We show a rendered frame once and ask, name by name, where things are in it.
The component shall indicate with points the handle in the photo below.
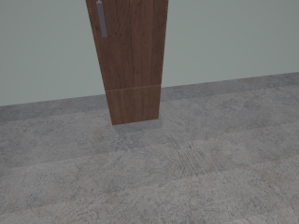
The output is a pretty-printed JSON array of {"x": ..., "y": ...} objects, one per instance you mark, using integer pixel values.
[{"x": 101, "y": 17}]

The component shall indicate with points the cupboard door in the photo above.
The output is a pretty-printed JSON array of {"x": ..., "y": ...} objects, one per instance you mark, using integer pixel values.
[{"x": 131, "y": 52}]

